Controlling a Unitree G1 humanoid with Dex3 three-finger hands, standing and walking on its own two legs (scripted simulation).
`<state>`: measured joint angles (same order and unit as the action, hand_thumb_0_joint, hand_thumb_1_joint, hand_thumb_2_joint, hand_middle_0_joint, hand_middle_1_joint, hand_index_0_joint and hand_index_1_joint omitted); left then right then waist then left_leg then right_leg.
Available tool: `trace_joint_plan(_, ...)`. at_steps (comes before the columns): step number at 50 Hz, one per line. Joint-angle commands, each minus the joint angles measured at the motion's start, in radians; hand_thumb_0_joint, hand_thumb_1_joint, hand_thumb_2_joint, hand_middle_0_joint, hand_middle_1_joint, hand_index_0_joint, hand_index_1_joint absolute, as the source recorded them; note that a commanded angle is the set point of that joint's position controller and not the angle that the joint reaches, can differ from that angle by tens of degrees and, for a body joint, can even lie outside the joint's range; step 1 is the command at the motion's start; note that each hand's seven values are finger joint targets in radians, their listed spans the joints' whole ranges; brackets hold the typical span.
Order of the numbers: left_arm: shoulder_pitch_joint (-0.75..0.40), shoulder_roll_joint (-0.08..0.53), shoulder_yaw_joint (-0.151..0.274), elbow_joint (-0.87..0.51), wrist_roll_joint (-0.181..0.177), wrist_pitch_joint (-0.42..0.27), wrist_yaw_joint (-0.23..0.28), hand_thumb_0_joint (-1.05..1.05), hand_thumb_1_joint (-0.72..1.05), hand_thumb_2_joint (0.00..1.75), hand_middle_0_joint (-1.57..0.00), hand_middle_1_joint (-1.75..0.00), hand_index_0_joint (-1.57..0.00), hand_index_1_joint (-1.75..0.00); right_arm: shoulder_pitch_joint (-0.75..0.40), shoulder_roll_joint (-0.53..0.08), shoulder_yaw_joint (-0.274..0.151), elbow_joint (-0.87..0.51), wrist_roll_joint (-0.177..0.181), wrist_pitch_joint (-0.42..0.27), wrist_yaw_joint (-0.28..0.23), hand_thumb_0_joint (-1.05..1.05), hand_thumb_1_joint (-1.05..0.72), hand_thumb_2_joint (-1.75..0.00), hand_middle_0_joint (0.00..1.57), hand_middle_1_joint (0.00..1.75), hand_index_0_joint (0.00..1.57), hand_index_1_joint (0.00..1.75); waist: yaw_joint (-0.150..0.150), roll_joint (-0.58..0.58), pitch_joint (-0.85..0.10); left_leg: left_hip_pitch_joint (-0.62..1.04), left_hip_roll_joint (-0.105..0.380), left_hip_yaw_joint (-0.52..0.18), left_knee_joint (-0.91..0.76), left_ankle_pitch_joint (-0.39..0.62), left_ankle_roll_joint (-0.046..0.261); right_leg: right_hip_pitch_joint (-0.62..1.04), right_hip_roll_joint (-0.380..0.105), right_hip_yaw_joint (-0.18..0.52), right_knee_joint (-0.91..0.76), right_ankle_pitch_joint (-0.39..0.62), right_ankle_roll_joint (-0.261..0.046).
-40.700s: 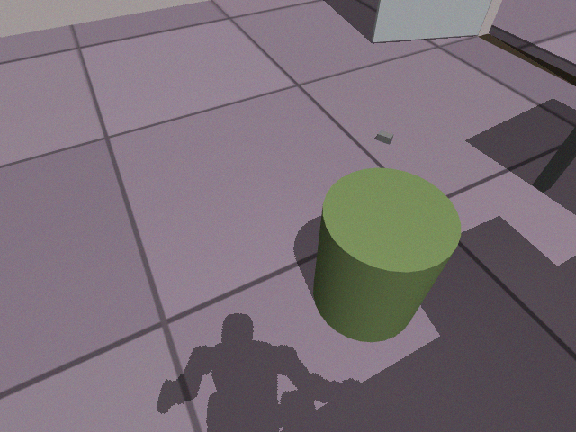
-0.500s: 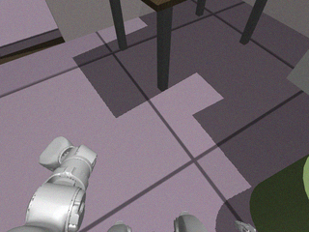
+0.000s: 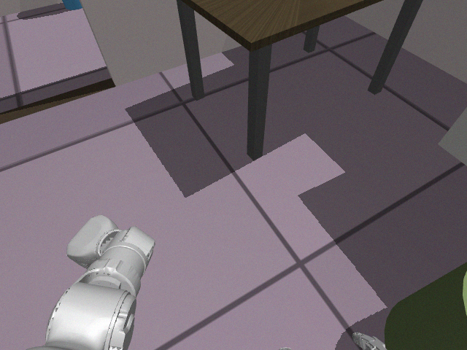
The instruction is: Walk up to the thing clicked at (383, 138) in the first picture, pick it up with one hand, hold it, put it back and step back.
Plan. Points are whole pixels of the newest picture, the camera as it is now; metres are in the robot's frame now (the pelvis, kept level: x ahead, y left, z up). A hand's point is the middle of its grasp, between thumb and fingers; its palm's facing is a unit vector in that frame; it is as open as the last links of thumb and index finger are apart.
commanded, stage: hold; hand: left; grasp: from above
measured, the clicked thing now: (112, 257) +0.33 +0.24 -0.08
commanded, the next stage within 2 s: crouch in 1.62 s
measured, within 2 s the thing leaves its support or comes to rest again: neither
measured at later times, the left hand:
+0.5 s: hand (112, 247) +0.32 +0.22 -0.03, palm faces -0.17 -0.39 -0.90, open 7.7 cm
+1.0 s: hand (113, 244) +0.32 +0.21 -0.01, palm faces -0.16 -0.40 -0.90, open 7.9 cm
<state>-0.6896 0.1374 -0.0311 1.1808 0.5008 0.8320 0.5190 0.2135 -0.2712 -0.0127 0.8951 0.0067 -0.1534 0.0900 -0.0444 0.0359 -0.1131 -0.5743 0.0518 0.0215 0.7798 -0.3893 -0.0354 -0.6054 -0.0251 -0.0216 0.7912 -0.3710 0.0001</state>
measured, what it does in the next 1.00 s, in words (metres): stands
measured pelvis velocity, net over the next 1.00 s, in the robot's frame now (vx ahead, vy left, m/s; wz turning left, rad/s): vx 0.01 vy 0.00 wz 0.00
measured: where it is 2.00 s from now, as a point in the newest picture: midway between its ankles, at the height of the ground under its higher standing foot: outside the picture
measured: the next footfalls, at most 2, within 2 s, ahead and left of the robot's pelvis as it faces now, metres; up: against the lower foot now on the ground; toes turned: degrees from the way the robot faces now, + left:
none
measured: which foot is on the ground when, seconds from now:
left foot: down 0.00-1.00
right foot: down 0.00-1.00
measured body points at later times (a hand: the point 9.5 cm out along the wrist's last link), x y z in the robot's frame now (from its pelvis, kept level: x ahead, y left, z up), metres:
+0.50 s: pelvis +0.01 +0.00 +0.01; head +0.04 -0.02 +0.46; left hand +0.33 +0.23 +0.02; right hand +0.12 -0.26 -0.12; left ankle -0.01 +0.14 -0.71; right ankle +0.01 -0.12 -0.71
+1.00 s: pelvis +0.01 +0.00 +0.02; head +0.02 -0.03 +0.47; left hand +0.33 +0.22 +0.04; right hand +0.15 -0.24 -0.11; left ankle -0.01 +0.14 -0.71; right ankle +0.01 -0.12 -0.71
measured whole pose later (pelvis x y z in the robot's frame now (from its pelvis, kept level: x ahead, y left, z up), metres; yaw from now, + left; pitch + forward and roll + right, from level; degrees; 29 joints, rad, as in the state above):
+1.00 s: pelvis +0.01 +0.00 +0.02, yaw +0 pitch +6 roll +1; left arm -0.66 0.09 -0.10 1.04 0.47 0.96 0.48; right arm 0.14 -0.28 0.01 0.86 0.02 -0.12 0.11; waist -0.01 0.05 -0.09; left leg -0.38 0.05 0.03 0.61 -0.32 -0.04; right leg -0.42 -0.02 -0.02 0.64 -0.32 0.00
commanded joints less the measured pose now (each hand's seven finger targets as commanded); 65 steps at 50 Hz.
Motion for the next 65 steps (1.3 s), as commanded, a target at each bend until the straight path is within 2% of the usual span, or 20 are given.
trace_joint_plan(1, -0.408, 0.161, -0.018, -0.151, 0.033, 0.016, 0.040, 0.00, 0.67, 0.49, -0.96, -0.69, -1.00, -0.65, 0.004, -0.149, -0.050, -0.084, 0.004, -0.021, 0.001, 0.00, -0.91, -0.90, 0.20, 0.30, 0.20, 0.30, -0.004, -0.036, -0.306, 0.139, -0.057, 0.019, -0.092, 0.297, 0.024, 0.210, 0.048, -0.015, -0.095, 0.330, -0.010)
trace_joint_plan(9, -0.392, 0.156, -0.029, -0.173, 0.033, 0.038, 0.026, 0.00, 0.69, 0.51, -0.95, -0.73, -1.00, -0.68, -0.017, -0.151, -0.049, -0.098, 0.011, -0.008, 0.009, 0.00, -0.91, -0.90, 0.20, 0.30, 0.20, 0.30, 0.003, -0.059, -0.320, 0.165, -0.063, 0.024, -0.106, 0.337, 0.028, 0.274, 0.046, -0.012, -0.113, 0.407, -0.003)
trace_joint_plan(10, -0.385, 0.173, -0.018, -0.170, 0.032, 0.043, 0.026, 0.00, 0.68, 0.51, -0.96, -0.72, -1.01, -0.67, -0.017, -0.155, -0.053, -0.098, 0.011, -0.008, 0.009, 0.00, -0.91, -0.90, 0.20, 0.30, 0.20, 0.30, 0.013, -0.067, -0.311, 0.166, -0.061, 0.023, -0.114, 0.342, 0.027, 0.277, 0.048, -0.017, -0.112, 0.399, -0.004)
trace_joint_plan(13, -0.390, 0.150, -0.036, -0.184, 0.036, 0.054, 0.029, 0.00, 0.67, 0.52, -0.94, -0.74, -0.99, -0.69, -0.025, -0.151, -0.044, -0.107, 0.012, -0.006, 0.012, 0.00, -0.91, -0.90, 0.20, 0.30, 0.20, 0.30, -0.001, -0.079, -0.301, 0.181, -0.062, 0.022, -0.126, 0.334, 0.031, 0.283, 0.049, -0.015, -0.133, 0.401, -0.002)
trace_joint_plan(16, -0.396, 0.145, -0.037, -0.195, 0.022, 0.061, 0.029, 0.00, 0.69, 0.50, -0.95, -0.74, -1.01, -0.68, -0.039, -0.149, -0.045, -0.107, 0.013, -0.005, 0.013, 0.00, -0.92, -0.91, 0.20, 0.30, 0.20, 0.30, 0.016, -0.055, -0.276, 0.177, -0.065, 0.027, -0.140, 0.318, 0.030, 0.286, 0.046, -0.012, -0.151, 0.368, -0.003)
trace_joint_plan(20, -0.407, 0.150, -0.046, -0.229, 0.018, 0.068, 0.023, 0.00, 0.69, 0.53, -0.96, -0.76, -1.01, -0.71, -0.064, -0.144, -0.038, -0.120, 0.016, -0.009, 0.010, 0.00, -0.92, -0.91, 0.20, 0.30, 0.20, 0.30, 0.010, -0.055, -0.268, 0.199, -0.063, 0.029, -0.162, 0.288, 0.032, 0.297, 0.047, -0.010, -0.172, 0.334, -0.003)
trace_joint_plan(22, -0.397, 0.137, -0.053, -0.238, 0.022, 0.074, 0.016, 0.00, 0.68, 0.56, -0.97, -0.76, -1.01, -0.71, -0.066, -0.145, -0.036, -0.122, 0.019, -0.005, 0.011, 0.00, -0.92, -0.91, 0.20, 0.30, 0.20, 0.30, 0.008, -0.084, -0.302, 0.216, -0.064, 0.026, -0.159, 0.314, 0.036, 0.321, 0.045, -0.006, -0.174, 0.379, 0.002)
trace_joint_plan(23, -0.381, 0.155, -0.041, -0.232, 0.018, 0.078, 0.016, 0.00, 0.69, 0.56, -0.97, -0.76, -1.01, -0.72, -0.067, -0.146, -0.038, -0.120, 0.017, -0.003, 0.011, 0.00, -0.92, -0.91, 0.20, 0.30, 0.20, 0.30, 0.023, -0.091, -0.293, 0.200, -0.066, 0.029, -0.157, 0.322, 0.036, 0.326, 0.043, -0.005, -0.171, 0.400, 0.002)
trace_joint_plan(24, -0.391, 0.143, -0.054, -0.259, 0.016, 0.078, 0.015, 0.00, 0.70, 0.58, -0.97, -0.77, -1.01, -0.73, -0.073, -0.143, -0.033, -0.130, 0.019, -0.006, 0.012, 0.00, -0.92, -0.91, 0.20, 0.30, 0.20, 0.30, 0.009, -0.099, -0.308, 0.217, -0.065, 0.027, -0.162, 0.321, 0.039, 0.341, 0.043, -0.005, -0.178, 0.416, 0.005)
trace_joint_plan(25, -0.385, 0.150, -0.054, -0.253, 0.018, 0.081, 0.013, 0.00, 0.68, 0.58, -0.97, -0.77, -1.01, -0.73, -0.075, -0.145, -0.032, -0.128, 0.021, -0.006, 0.012, 0.00, -0.92, -0.91, 0.20, 0.30, 0.20, 0.30, 0.015, -0.092, -0.295, 0.212, -0.067, 0.030, -0.164, 0.327, 0.038, 0.344, 0.042, -0.005, -0.178, 0.424, 0.004)
trace_joint_plan(32, -0.381, 0.143, -0.057, -0.243, 0.023, 0.104, 0.011, 0.00, 0.70, 0.59, -0.97, -0.79, -1.01, -0.74, -0.098, -0.140, -0.029, -0.129, 0.019, -0.005, 0.014, 0.00, -0.92, -0.91, 0.20, 0.30, 0.20, 0.30, 0.031, -0.052, -0.257, 0.228, -0.064, 0.031, -0.196, 0.332, 0.032, 0.338, 0.047, -0.007, -0.197, 0.370, -0.007)
trace_joint_plan(33, -0.384, 0.125, -0.069, -0.254, 0.021, 0.105, 0.008, 0.00, 0.69, 0.61, -0.98, -0.79, -1.01, -0.75, -0.100, -0.138, -0.024, -0.137, 0.020, -0.007, 0.014, 0.00, -0.92, -0.91, 0.20, 0.30, 0.20, 0.30, 0.017, -0.066, -0.270, 0.247, -0.061, 0.023, -0.206, 0.330, 0.034, 0.341, 0.051, -0.012, -0.200, 0.359, -0.010)
trace_joint_plan(34, -0.401, 0.108, -0.077, -0.269, 0.021, 0.108, 0.007, 0.00, 0.69, 0.62, -0.97, -0.81, -1.01, -0.76, -0.107, -0.134, -0.022, -0.135, 0.019, -0.008, 0.015, 0.00, -0.92, -0.91, 0.20, 0.30, 0.20, 0.30, 0.023, -0.064, -0.264, 0.243, -0.062, 0.023, -0.206, 0.325, 0.036, 0.337, 0.048, -0.010, -0.206, 0.359, -0.006)
trace_joint_plan(42, -0.400, 0.119, -0.077, -0.268, 0.018, 0.121, 0.002, 0.00, 0.67, 0.63, -0.95, -0.82, -0.99, -0.77, -0.136, -0.133, -0.016, -0.141, 0.022, -0.014, 0.015, 0.00, -0.92, -0.91, 0.20, 0.30, 0.20, 0.30, 0.031, -0.082, -0.256, 0.252, -0.060, 0.028, -0.225, 0.302, 0.039, 0.354, 0.048, -0.006, -0.229, 0.330, -0.005)
trace_joint_plan(48, -0.414, 0.116, -0.087, -0.328, 0.024, 0.129, -0.008, 0.00, 0.67, 0.67, -0.96, -0.83, -1.00, -0.79, -0.156, -0.129, -0.013, -0.154, 0.024, -0.009, 0.017, 0.00, -0.92, -0.91, 0.20, 0.30, 0.20, 0.30, 0.030, -0.074, -0.291, 0.277, -0.061, 0.028, -0.228, 0.340, 0.040, 0.375, 0.047, -0.004, -0.231, 0.377, -0.004)
trace_joint_plan(50, -0.379, 0.125, -0.082, -0.293, 0.022, 0.138, -0.011, 0.00, 0.68, 0.66, -0.98, -0.81, -1.01, -0.78, -0.161, -0.131, -0.014, -0.152, 0.026, -0.008, 0.017, 0.00, -0.92, -0.91, 0.20, 0.30, 0.20, 0.30, 0.040, -0.082, -0.263, 0.265, -0.062, 0.030, -0.234, 0.329, 0.040, 0.374, 0.048, -0.004, -0.237, 0.353, -0.007)
trace_joint_plan(56, -0.379, 0.102, -0.088, -0.267, 0.023, 0.152, -0.018, 0.00, 0.64, 0.70, -0.96, -0.83, -0.98, -0.80, -0.167, -0.130, -0.013, -0.152, 0.027, -0.009, 0.022, 0.00, -0.92, -0.91, 0.20, 0.30, 0.20, 0.30, 0.036, -0.107, -0.259, 0.262, -0.066, 0.037, -0.231, 0.336, 0.045, 0.381, 0.041, 0.005, -0.253, 0.388, 0.001)
trace_joint_plan(62, -0.391, 0.083, -0.096, -0.281, 0.023, 0.146, -0.016, 0.00, 0.64, 0.69, -0.95, -0.82, -0.97, -0.80, -0.176, -0.122, -0.011, -0.153, 0.025, -0.016, 0.026, 0.00, -0.92, -0.91, 0.20, 0.30, 0.20, 0.30, 0.036, -0.095, -0.261, 0.269, -0.061, 0.034, -0.248, 0.320, 0.045, 0.372, 0.044, 0.002, -0.260, 0.349, -0.007)
trace_joint_plan(64, -0.397, 0.129, -0.078, -0.282, 0.035, 0.145, -0.010, 0.00, 0.62, 0.69, -0.95, -0.80, -0.97, -0.78, -0.174, -0.128, -0.014, -0.153, 0.027, -0.013, 0.024, 0.00, -0.92, -0.91, 0.20, 0.30, 0.20, 0.30, 0.045, -0.073, -0.262, 0.271, -0.061, 0.034, -0.248, 0.333, 0.042, 0.378, 0.045, 0.001, -0.255, 0.350, -0.012)
trace_joint_plan(65, -0.417, 0.113, -0.086, -0.299, 0.033, 0.143, -0.009, 0.00, 0.63, 0.70, -0.95, -0.80, -0.97, -0.78, -0.181, -0.123, -0.012, -0.152, 0.024, -0.014, 0.025, 0.00, -0.92, -0.91, 0.20, 0.30, 0.20, 0.30, 0.038, -0.072, -0.273, 0.278, -0.058, 0.032, -0.248, 0.339, 0.042, 0.376, 0.046, 0.002, -0.255, 0.361, -0.010)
